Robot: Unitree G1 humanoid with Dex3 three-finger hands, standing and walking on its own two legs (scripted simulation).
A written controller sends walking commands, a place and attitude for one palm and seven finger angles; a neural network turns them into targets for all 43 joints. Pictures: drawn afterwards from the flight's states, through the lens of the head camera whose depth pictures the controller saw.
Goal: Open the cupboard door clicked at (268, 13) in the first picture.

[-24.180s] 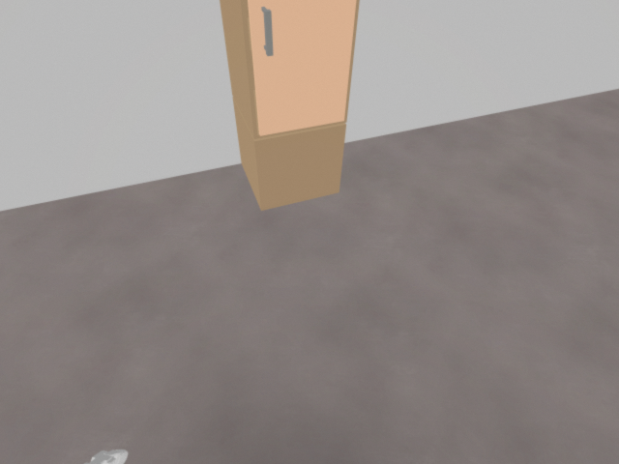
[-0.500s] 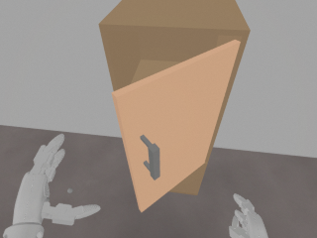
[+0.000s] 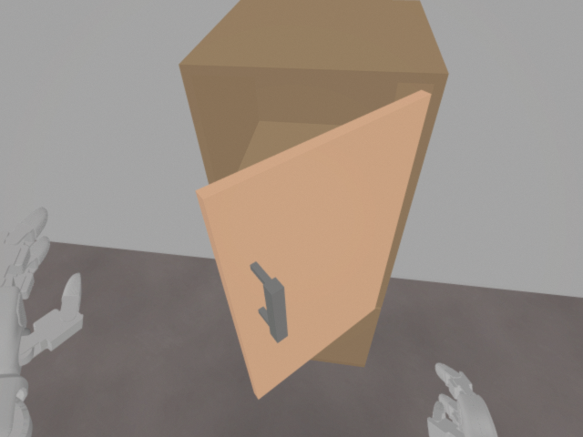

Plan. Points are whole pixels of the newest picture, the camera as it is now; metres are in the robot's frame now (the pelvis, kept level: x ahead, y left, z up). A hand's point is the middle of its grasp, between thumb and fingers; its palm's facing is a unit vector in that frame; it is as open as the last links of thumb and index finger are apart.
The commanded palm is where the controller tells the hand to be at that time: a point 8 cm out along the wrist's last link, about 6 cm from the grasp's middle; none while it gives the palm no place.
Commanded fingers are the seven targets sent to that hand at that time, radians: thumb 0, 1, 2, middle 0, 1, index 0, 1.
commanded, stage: draw the hand back to the body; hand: left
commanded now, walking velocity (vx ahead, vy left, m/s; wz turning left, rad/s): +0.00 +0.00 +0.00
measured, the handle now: (268, 302) +0.29 +0.08 +0.04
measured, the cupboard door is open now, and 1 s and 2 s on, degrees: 46 46 46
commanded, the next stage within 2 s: step back with the hand held close in 0.34 s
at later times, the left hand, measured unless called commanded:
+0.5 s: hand (76, 321) +0.18 +0.25 +0.16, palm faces +0.45 -0.80 -0.40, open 7.4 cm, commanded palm +0.13 +0.29 +0.17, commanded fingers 0.00 0.90 0.90 -0.20 -0.30 -0.20 -0.30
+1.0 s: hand (18, 363) +0.13 +0.28 +0.16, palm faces +0.38 -0.76 -0.52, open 7.4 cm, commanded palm +0.07 +0.32 +0.17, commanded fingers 0.00 0.90 0.90 -0.20 -0.30 -0.20 -0.30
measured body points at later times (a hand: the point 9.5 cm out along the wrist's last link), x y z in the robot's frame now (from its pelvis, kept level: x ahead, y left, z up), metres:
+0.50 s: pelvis -0.01 -0.01 +0.00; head -0.03 -0.03 +0.45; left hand +0.15 +0.29 +0.18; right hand +0.17 -0.23 -0.09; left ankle -0.02 +0.11 -0.74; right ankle -0.01 -0.10 -0.74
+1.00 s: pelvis -0.08 +0.02 -0.01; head -0.06 +0.02 +0.44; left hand +0.10 +0.32 +0.18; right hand +0.10 -0.22 -0.08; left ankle -0.02 +0.11 -0.74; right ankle -0.01 -0.10 -0.74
